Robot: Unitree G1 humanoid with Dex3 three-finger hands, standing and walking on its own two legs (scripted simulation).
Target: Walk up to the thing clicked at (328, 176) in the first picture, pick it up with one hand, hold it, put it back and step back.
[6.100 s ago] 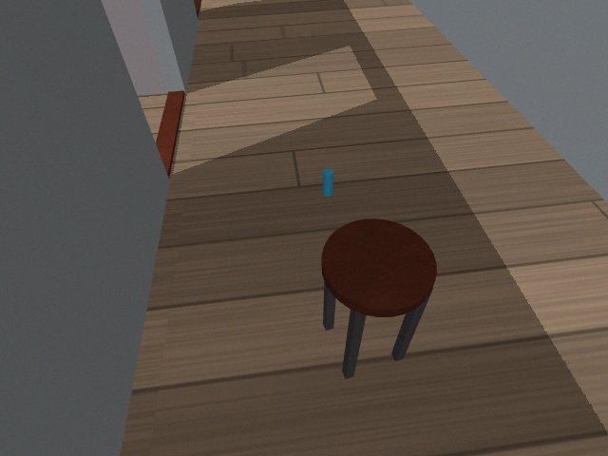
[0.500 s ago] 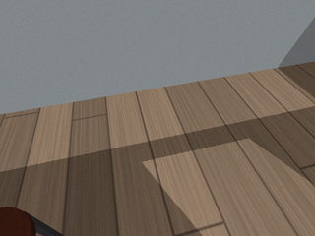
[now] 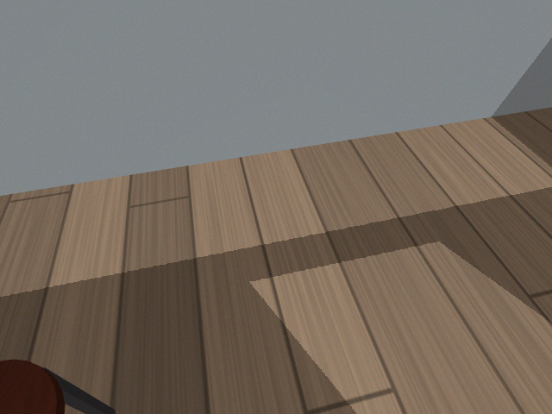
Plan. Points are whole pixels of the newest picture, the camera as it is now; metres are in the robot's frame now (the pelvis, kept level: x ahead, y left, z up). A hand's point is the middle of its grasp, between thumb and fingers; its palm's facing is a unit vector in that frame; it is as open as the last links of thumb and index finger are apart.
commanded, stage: stand
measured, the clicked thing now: out of the picture +0.04 +1.38 -0.72
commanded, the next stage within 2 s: walk up in 0.58 s
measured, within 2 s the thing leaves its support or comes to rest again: neither
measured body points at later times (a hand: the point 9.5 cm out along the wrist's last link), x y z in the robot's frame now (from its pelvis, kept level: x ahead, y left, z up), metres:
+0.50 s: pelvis +0.00 +0.00 +0.00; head +0.01 +0.00 +0.45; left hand +0.08 +0.30 -0.13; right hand +0.08 -0.30 -0.13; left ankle +0.01 +0.12 -0.75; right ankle +0.00 -0.14 -0.75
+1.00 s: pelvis +0.08 -0.06 -0.01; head +0.08 -0.08 +0.43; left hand +0.11 +0.27 -0.12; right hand +0.11 -0.40 -0.14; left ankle +0.09 +0.07 -0.69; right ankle +0.08 -0.18 -0.75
